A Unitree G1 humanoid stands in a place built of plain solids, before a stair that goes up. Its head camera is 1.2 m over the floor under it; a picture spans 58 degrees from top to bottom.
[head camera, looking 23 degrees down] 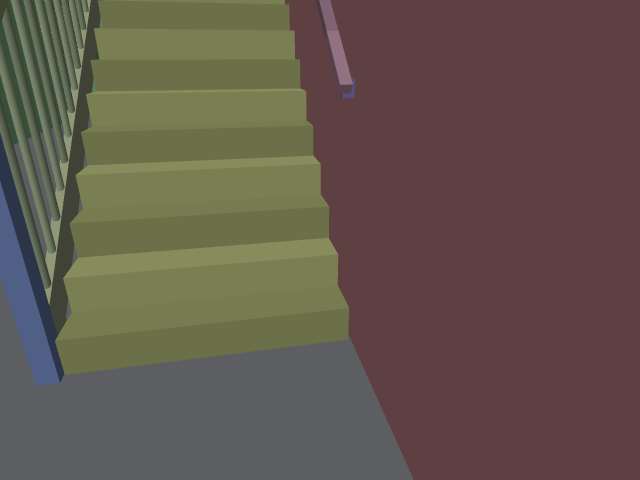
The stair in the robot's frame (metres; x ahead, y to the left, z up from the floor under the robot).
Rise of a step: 0.17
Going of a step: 0.21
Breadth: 1.20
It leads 11 degrees to the left of straight ahead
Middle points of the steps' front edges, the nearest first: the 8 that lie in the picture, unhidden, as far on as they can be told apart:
1.54 0.46 0.17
1.74 0.50 0.34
1.94 0.54 0.51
2.15 0.58 0.68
2.35 0.63 0.85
2.56 0.67 1.01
2.76 0.71 1.18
2.97 0.75 1.35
